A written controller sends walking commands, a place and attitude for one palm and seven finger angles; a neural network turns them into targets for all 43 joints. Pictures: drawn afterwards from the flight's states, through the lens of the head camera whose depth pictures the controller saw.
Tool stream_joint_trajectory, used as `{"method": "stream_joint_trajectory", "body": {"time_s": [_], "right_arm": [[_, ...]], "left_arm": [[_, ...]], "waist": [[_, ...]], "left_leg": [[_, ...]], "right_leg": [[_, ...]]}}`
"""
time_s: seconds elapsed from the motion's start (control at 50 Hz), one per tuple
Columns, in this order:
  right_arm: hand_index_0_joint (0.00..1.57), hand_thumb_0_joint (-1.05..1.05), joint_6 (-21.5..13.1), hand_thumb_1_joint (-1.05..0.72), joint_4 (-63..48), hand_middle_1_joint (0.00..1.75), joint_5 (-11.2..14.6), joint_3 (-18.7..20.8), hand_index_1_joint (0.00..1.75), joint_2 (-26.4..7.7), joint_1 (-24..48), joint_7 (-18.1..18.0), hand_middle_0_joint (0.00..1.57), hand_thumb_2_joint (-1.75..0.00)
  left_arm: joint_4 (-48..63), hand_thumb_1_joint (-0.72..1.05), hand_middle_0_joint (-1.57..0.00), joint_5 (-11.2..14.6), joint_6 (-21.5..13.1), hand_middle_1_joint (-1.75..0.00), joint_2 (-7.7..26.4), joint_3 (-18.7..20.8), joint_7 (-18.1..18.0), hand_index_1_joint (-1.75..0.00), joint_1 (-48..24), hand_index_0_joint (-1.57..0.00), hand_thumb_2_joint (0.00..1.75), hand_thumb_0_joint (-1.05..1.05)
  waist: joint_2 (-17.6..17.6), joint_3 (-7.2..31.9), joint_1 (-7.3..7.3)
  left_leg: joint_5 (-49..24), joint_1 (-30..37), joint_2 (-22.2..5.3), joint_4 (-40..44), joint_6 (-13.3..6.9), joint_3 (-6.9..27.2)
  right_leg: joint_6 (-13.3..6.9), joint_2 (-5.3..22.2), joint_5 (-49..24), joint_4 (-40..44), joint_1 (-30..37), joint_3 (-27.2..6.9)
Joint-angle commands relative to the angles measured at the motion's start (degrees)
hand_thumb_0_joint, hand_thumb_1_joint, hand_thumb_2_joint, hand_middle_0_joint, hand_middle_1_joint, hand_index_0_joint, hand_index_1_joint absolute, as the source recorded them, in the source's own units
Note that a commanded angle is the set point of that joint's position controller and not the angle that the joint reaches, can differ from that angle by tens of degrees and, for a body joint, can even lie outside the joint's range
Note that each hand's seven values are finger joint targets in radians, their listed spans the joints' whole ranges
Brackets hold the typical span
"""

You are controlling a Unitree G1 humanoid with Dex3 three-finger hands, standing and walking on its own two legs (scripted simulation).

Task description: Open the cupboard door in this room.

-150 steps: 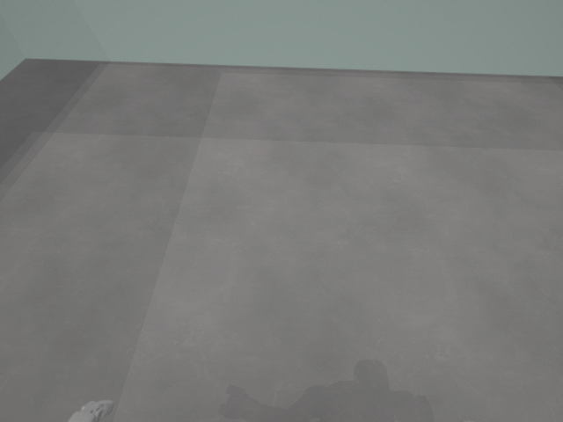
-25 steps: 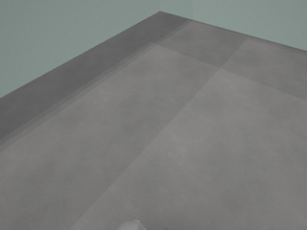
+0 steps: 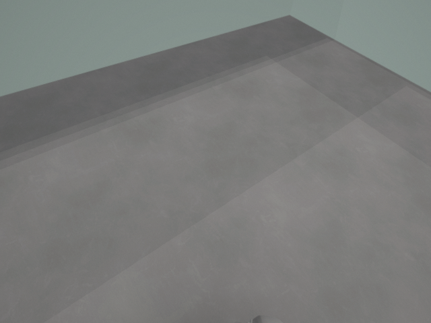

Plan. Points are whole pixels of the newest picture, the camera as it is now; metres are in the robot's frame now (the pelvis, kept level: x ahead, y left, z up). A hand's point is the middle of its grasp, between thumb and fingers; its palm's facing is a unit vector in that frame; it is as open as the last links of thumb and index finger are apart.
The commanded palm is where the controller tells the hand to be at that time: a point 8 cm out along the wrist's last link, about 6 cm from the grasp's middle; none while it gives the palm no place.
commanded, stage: turn or walk to find it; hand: left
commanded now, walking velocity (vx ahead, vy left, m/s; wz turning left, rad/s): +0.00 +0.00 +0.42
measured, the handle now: out of the picture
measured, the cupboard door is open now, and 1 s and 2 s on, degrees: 0 0 0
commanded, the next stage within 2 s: none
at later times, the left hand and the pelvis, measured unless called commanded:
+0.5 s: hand out of the picture +0.01 +0.16 -0.15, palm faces +0.23 -0.94 -0.26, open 7.4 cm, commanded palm none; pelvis -0.02 -0.05 +0.00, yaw +14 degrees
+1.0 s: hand out of the picture -0.10 +0.22 -0.17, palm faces +0.46 -0.85 -0.25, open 7.4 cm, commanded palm none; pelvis -0.06 +0.00 +0.00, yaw +26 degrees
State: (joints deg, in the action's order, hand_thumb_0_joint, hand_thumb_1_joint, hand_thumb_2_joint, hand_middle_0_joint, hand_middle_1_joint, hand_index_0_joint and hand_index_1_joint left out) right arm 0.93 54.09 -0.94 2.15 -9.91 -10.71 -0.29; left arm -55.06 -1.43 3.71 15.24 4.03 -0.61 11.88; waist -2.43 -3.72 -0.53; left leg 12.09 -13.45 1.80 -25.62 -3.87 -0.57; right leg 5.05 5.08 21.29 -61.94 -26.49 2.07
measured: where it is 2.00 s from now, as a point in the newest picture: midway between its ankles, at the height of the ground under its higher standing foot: outside the picture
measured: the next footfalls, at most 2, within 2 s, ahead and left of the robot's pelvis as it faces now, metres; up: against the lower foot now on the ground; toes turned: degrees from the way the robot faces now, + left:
right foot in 0.32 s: +0.03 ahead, -0.14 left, +0.00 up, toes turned +7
left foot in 0.74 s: -0.05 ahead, +0.11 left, +0.00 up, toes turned +25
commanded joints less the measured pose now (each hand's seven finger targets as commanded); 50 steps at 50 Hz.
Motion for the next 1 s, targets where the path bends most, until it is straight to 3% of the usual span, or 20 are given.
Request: {"method": "stream_joint_trajectory", "body": {"time_s": [0.0, 0.1, 0.18, 0.24, 0.26, 0.28, 0.3, 0.34, 0.38, 0.4, 0.56, 0.62, 0.66, 0.68, 0.7, 0.72, 0.74, 0.8, 0.86, 0.98], "right_arm": [[0.20, 0.00, -0.72, -0.90, -2.65, 0.30, -0.09, 3.12, 0.30, -12.23, -4.38, -0.94, 0.20, -0.90], [0.20, 0.00, -0.13, -0.90, -2.55, 0.30, -0.53, 3.69, 0.30, -12.74, -5.14, -0.76, 0.20, -0.90], [0.20, 0.00, 0.32, -0.90, -3.02, 0.30, -0.68, 3.91, 0.30, -12.94, -3.89, -0.50, 0.20, -0.90], [0.20, 0.00, 0.63, -0.90, -3.63, 0.30, -0.31, 4.05, 0.30, -12.53, -2.21, -0.10, 0.20, -0.90], [0.20, 0.00, 0.65, -0.90, -3.93, 0.30, 0.05, 3.90, 0.30, -11.20, -2.04, 0.14, 0.20, -0.90], [0.20, 0.00, 0.67, -0.90, -4.69, 0.30, 0.52, 3.53, 0.30, -7.92, -2.82, 0.54, 0.20, -0.90], [0.20, 0.00, 0.75, -0.90, -5.96, 0.30, -0.02, 3.60, 0.30, -7.45, -2.73, 0.43, 0.20, -0.90], [0.20, 0.00, 2.09, -0.90, -3.94, 0.30, -0.61, 4.45, 0.30, -9.57, -2.18, 0.79, 0.20, -0.90], [0.20, 0.00, 2.42, -0.90, -1.82, 0.30, -0.51, 4.25, 0.30, -8.56, -5.22, 1.36, 0.20, -0.90], [0.20, 0.00, 2.51, -0.90, -1.33, 0.30, -0.49, 4.04, 0.30, -7.87, -5.85, 1.41, 0.20, -0.90], [0.20, 0.00, 2.04, -0.90, -2.56, 0.30, 0.13, 2.52, 0.30, -6.60, 2.62, 1.13, 0.20, -0.90], [0.20, 0.00, 1.38, -0.90, -2.43, 0.30, 0.51, 2.10, 0.30, -6.40, 2.04, 0.96, 0.20, -0.90], [0.20, 0.00, 0.86, -0.90, -1.88, 0.30, 0.41, 2.13, 0.30, -7.12, -0.46, 0.81, 0.20, -0.90], [0.20, 0.00, 0.46, -0.90, -1.59, 0.30, 0.29, 2.46, 0.30, -8.84, -2.29, 0.92, 0.20, -0.90], [0.20, 0.00, -0.24, -0.90, -1.77, 0.30, -0.23, 3.51, 0.30, -13.93, -3.87, 0.79, 0.20, -0.90], [0.20, 0.00, -0.01, -0.90, -1.50, 0.30, -0.07, 4.40, 0.30, -18.02, -6.41, 0.55, 0.20, -0.90], [0.20, 0.00, -0.12, -0.90, -0.15, 0.30, -0.16, 4.35, 0.30, -17.02, -8.24, -0.11, 0.20, -0.90], [0.20, 0.00, -0.32, -0.90, -2.36, 0.30, -0.34, 3.00, 0.30, -13.27, -0.30, -0.79, 0.20, -0.90], [0.20, 0.00, -0.76, -0.90, -2.67, 0.30, -0.07, 2.83, 0.30, -12.81, -0.55, -0.84, 0.20, -0.90], [0.20, 0.00, -0.16, -0.90, -2.90, 0.30, -0.35, 3.48, 0.30, -13.41, -1.90, -0.56, 0.20, -0.90]], "left_arm": [[4.93, 0.90, -0.20, 0.30, -1.49, -0.30, 3.15, 0.88, -0.33, -0.30, -1.16, -0.20, 0.90, 0.00], [6.60, 0.90, -0.20, 0.53, -1.61, -0.30, 2.33, 0.52, -0.58, -0.30, -3.75, -0.20, 0.90, 0.00], [6.99, 0.90, -0.20, 0.86, -1.97, -0.30, 1.77, 0.21, -0.89, -0.30, -1.84, -0.20, 0.90, 0.00], [6.07, 0.90, -0.20, 1.02, -2.55, -0.30, 2.36, 0.42, -1.21, -0.30, 2.93, -0.20, 0.90, 0.00], [5.81, 0.90, -0.20, 0.78, -2.96, -0.30, 3.86, 0.77, -1.39, -0.30, 4.51, -0.20, 0.90, 0.00], [6.25, 0.90, -0.20, -0.03, -3.53, -0.30, 8.34, 1.65, -1.82, -0.30, 5.26, -0.20, 0.90, 0.00], [7.48, 0.90, -0.20, -0.23, -3.33, -0.30, 11.14, 1.84, -1.74, -0.30, 3.41, -0.20, 0.90, 0.00], [8.44, 0.90, -0.20, 0.39, -3.66, -0.30, 7.85, 1.40, -1.76, -0.30, -1.27, -0.20, 0.90, 0.00], [8.79, 0.90, -0.20, 0.42, -4.00, -0.30, 4.78, 0.39, -1.60, -0.30, -4.78, -0.20, 0.90, 0.00], [8.61, 0.90, -0.20, 0.35, -4.26, -0.30, 4.52, 0.25, -1.52, -0.30, -4.18, -0.20, 0.90, 0.00], [4.22, 0.90, -0.20, -0.32, -4.06, -0.30, 7.77, 1.16, -1.39, -0.30, 5.55, -0.20, 0.90, 0.00], [3.69, 0.90, -0.20, -0.50, -3.69, -0.30, 8.98, 1.79, -1.37, -0.30, 5.20, -0.20, 0.90, 0.00], [3.39, 0.90, -0.20, -0.12, -3.37, -0.30, 8.90, 1.80, -1.26, -0.30, 4.23, -0.20, 0.90, 0.00], [3.32, 0.90, -0.20, 0.34, -3.08, -0.30, 8.00, 1.66, -1.11, -0.30, 3.88, -0.20, 0.90, 0.00], [4.63, 0.90, -0.20, 0.67, -2.66, -0.30, 5.28, 1.40, -0.86, -0.30, 5.48, -0.20, 0.90, 0.00], [6.61, 0.90, -0.20, 0.49, -2.47, -0.30, 2.30, 0.25, -0.65, -0.30, 3.63, -0.20, 0.90, 0.00], [6.59, 0.90, -0.20, 0.17, -1.58, -0.30, 3.32, 0.15, -1.27, -0.30, -0.56, -0.20, 0.90, 0.00], [4.73, 0.90, -0.20, 0.34, -1.75, -0.30, 3.28, 0.76, -0.28, -0.30, -0.75, -0.20, 0.90, 0.00], [4.08, 0.90, -0.20, 0.43, -1.78, -0.30, 3.03, 0.60, -0.06, -0.30, 0.93, -0.20, 0.90, 0.00], [6.07, 0.90, -0.20, 0.62, -1.76, -0.30, 2.37, 0.25, -0.36, -0.30, -1.31, -0.20, 0.90, 0.00]], "waist": [[8.55, 5.43, 2.27], [9.02, 5.31, 3.20], [10.41, 5.90, 2.15], [8.42, 6.74, -0.19], [5.45, 6.58, -1.04], [-6.63, 6.54, -1.36], [-12.89, 4.60, -1.24], [-8.28, 1.66, 0.82], [-4.20, 0.44, 3.34], [-5.53, 0.63, 3.12], [-7.81, 3.28, -1.92], [-10.31, 4.97, -1.70], [-9.10, 6.29, 0.04], [-4.82, 7.16, 1.30], [8.72, 9.97, 1.95], [19.46, 8.51, 3.18], [17.73, 9.04, 5.22], [10.92, 3.53, 1.64], [10.35, 5.58, 1.37], [10.49, 5.43, 2.37]], "left_leg": [[-17.10, 8.36, -14.44, 8.74, -5.58, 16.15], [-14.20, 6.98, -14.68, 8.31, -6.86, 20.96], [-14.53, 2.60, -13.35, 7.00, -6.43, 23.37], [-9.03, -4.24, -10.04, 4.26, -3.40, 22.03], [-3.28, -9.73, -7.12, 1.15, -0.73, 19.76], [7.35, -19.45, -0.94, -9.73, 2.90, 12.36], [18.26, -21.62, 3.27, -22.66, 5.25, 4.63], [14.74, -18.50, -0.11, -37.14, 5.18, 6.22], [8.95, -18.13, -1.71, -41.85, 6.12, 4.42], [7.59, -18.06, -1.99, -42.76, 6.74, 3.35], [13.83, -13.54, -2.97, -25.13, 7.88, -1.78], [13.19, -8.32, -2.38, -15.41, 7.05, -4.10], [5.08, -1.64, -2.00, -4.87, 6.32, -5.07], [-2.59, 5.25, -3.52, 2.48, 5.54, -3.64], [-16.77, 14.50, -14.52, 5.02, 1.08, 9.83], [-34.80, 15.27, -24.93, 5.26, -5.89, 19.97], [-28.82, 10.38, -23.76, 5.94, -7.32, 19.15], [-21.07, 4.88, -17.46, 6.69, -5.37, 13.38], [-25.61, 7.75, -14.78, 6.20, -4.90, 11.06], [-20.64, 7.46, -15.20, 6.25, -6.38, 15.61]], "right_leg": [[0.29, 0.13, 0.61, 3.24, -3.76, -1.73], [-0.36, -1.33, 4.03, 10.93, -0.90, -2.01], [-1.64, -3.34, 3.50, 20.10, 6.31, -1.96], [-2.33, -4.04, -5.52, 34.25, 17.43, -0.88], [-3.12, -1.24, -8.24, 41.23, 23.60, -2.97], [-7.19, 10.76, -3.15, 47.54, 29.02, -15.89], [-13.17, 21.74, -4.39, 49.87, 22.81, -23.84], [-13.59, 16.68, -5.66, 49.60, 12.88, -18.12], [-11.73, 11.71, -12.54, 46.72, 12.52, -8.61], [-11.31, 10.88, -15.08, 46.00, 13.66, -5.80], [-13.43, 13.60, -34.18, 40.06, 22.05, -2.57], [-12.61, 14.06, -37.86, 36.51, 22.61, -0.86], [-9.53, 12.82, -35.30, 32.27, 20.36, 1.86], [-6.98, 11.55, -29.97, 27.25, 15.78, 3.83], [-3.13, 6.26, -13.12, 17.20, 4.47, 7.21], [-0.76, 1.46, 15.67, 6.91, -4.68, 6.35], [-1.34, 1.49, 15.45, 0.82, -3.05, 0.92], [-1.25, 1.97, 4.87, -2.78, -4.30, -0.95], [-0.49, 0.82, 2.34, 0.74, -2.98, -0.55], [-0.30, -0.81, 4.06, 10.19, -0.62, -0.63]]}}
